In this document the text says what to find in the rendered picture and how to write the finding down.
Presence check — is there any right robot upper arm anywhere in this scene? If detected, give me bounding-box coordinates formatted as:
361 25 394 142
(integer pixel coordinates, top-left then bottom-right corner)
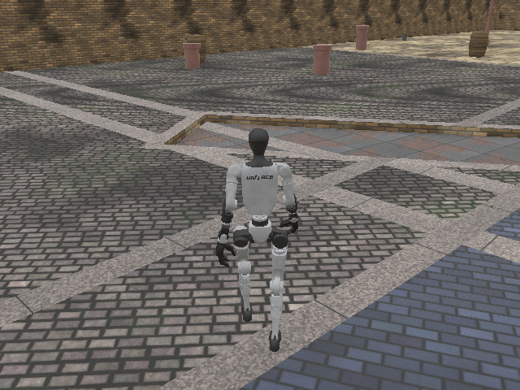
276 162 296 206

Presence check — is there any left robot upper arm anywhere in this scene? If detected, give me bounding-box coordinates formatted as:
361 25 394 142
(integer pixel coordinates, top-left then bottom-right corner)
225 163 243 210

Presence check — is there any right robot foot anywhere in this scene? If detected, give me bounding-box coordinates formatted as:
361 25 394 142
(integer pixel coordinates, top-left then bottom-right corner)
269 330 281 352

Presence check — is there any robot left hand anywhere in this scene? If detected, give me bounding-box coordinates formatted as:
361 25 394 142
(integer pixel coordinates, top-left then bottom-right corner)
216 242 236 267

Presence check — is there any robot right hand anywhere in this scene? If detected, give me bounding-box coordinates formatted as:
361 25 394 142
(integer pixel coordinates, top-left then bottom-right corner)
279 218 298 234

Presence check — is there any robot left forearm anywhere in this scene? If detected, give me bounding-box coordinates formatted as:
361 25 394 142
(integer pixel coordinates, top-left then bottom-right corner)
217 198 233 244

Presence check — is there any robot right forearm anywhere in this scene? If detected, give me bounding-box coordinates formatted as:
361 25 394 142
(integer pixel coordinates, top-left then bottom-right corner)
286 194 298 223

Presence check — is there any robot right shin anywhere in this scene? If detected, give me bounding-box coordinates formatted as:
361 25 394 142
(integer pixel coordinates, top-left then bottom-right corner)
271 281 284 340

